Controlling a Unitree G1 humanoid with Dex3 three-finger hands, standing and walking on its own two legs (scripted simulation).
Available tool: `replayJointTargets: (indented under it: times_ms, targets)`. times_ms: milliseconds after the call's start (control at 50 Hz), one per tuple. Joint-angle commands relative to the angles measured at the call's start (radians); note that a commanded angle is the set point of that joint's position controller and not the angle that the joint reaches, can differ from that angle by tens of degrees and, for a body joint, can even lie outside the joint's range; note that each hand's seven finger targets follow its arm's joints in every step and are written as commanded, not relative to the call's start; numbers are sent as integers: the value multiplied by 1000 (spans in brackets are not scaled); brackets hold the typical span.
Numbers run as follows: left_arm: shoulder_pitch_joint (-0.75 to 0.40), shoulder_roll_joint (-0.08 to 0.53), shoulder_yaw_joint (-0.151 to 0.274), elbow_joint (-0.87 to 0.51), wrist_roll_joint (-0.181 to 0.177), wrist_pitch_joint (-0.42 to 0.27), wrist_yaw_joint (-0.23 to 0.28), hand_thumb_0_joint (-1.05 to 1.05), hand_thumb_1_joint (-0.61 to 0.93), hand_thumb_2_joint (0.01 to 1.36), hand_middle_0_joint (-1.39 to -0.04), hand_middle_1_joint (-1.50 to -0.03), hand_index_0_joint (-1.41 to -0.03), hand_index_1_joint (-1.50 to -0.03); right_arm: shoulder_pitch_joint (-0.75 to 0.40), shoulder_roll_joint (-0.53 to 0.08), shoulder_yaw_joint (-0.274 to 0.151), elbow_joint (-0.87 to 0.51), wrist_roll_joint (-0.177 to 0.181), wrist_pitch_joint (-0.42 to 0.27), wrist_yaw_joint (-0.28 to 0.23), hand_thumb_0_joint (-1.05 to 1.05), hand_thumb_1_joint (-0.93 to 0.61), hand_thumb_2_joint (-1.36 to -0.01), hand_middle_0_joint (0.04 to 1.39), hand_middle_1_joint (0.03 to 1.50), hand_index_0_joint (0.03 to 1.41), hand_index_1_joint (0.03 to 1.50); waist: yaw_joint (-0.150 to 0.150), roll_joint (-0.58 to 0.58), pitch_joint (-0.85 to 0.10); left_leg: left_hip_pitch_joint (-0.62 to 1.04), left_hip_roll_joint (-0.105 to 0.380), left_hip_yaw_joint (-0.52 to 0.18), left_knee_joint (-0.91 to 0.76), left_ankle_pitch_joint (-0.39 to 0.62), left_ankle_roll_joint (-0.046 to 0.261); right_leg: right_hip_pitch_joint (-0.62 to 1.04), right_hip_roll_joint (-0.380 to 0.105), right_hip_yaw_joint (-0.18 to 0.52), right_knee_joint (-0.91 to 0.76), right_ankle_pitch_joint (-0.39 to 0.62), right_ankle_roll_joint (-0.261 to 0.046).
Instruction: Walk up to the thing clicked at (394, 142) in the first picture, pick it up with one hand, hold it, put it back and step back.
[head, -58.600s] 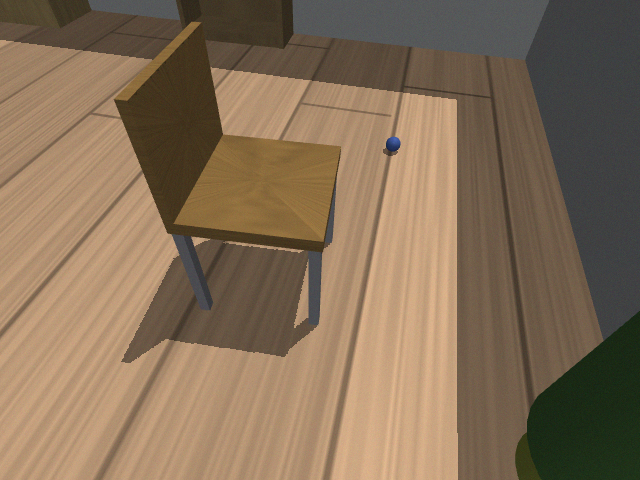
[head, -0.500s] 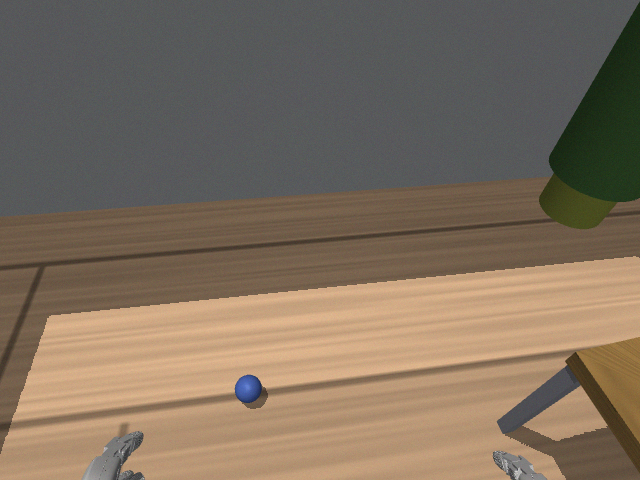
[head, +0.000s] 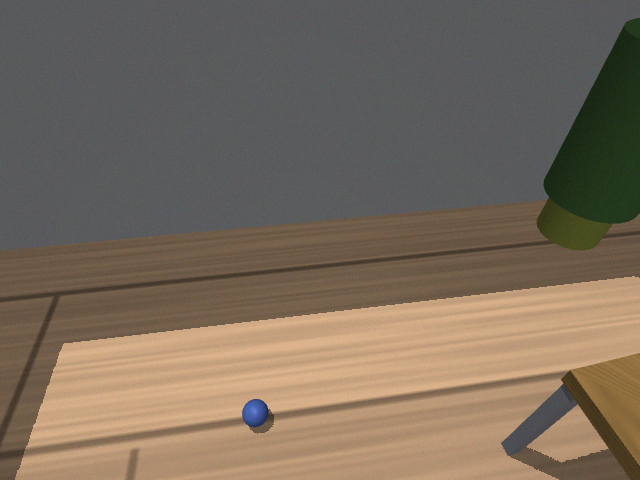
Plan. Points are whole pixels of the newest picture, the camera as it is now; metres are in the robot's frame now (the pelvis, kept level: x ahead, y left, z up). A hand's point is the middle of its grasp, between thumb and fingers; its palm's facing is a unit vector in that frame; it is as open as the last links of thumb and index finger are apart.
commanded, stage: stand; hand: left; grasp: from above
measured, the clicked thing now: (255, 412) +0.49 +0.21 -0.74
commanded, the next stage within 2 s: step back in 1.80 s
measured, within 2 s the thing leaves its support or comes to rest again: neither
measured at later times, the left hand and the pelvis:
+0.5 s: hand out of the picture +0.04 +0.24 -0.16, palm faces +0.02 -0.94 -0.33, open 7.4 cm; pelvis +0.00 +0.00 +0.00, yaw +0 degrees
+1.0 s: hand out of the picture +0.09 +0.24 -0.15, palm faces +0.01 -0.95 -0.33, open 7.4 cm; pelvis +0.02 +0.00 +0.01, yaw -1 degrees
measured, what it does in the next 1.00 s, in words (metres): stands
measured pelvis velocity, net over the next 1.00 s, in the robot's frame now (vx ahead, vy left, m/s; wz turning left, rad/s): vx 0.02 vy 0.00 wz -0.01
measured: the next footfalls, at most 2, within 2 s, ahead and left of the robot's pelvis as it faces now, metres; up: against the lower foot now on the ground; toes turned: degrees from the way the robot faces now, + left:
none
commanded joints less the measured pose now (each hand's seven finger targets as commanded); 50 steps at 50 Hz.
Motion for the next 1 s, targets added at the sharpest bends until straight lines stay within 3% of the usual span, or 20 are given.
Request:
replayJointTargets:
  times_ms: [0,400,460,640,900,980]
  targets:
    - [-39,205,32,-34,2,-25,8,0,900,900,-200,-300,-200,-301,-31,-183,-31,-40,3,-17,-13,0,-900,-900,200,300,200,300,-8,-15,16,-57,81,-94,-139,-33,30,-13,-57,78,-117,0,-37]
    - [-74,238,26,-6,-4,-30,-5,0,900,900,-200,-300,-200,-301,-49,-216,-21,-8,8,-17,-1,0,-900,-900,200,300,200,300,-13,-18,-3,-65,89,-91,-153,-58,29,-9,-64,91,-151,-49,-37]
    - [-75,235,25,-4,-5,-29,-8,0,900,900,-200,-300,-200,-301,-51,-220,-17,-6,9,-19,-2,0,-900,-900,200,300,200,300,-15,5,-16,-73,95,-95,-161,-56,29,7,-63,86,-135,-7,-42]
    - [-89,230,20,6,-13,-33,-7,0,900,900,-200,-300,-200,-301,-56,-216,-9,8,13,-26,-5,0,-900,-900,200,300,200,300,-17,-22,-65,4,104,-78,-140,143,31,38,-76,84,-127,140,-44]
    - [-121,238,23,1,-12,-34,-10,0,900,900,-200,-300,-200,-301,-85,-234,-9,8,13,-28,-4,0,-900,-900,200,300,200,300,-20,-18,-61,-2,109,-73,-149,141,24,44,-78,84,-142,132,-38]
    - [-115,238,22,-3,-14,-37,-10,0,900,900,-200,-300,-200,-301,-96,-240,-11,7,15,-33,-4,0,-900,-900,200,300,200,300,-16,-19,-104,39,117,-72,-134,247,27,63,-84,78,-127,218,-41]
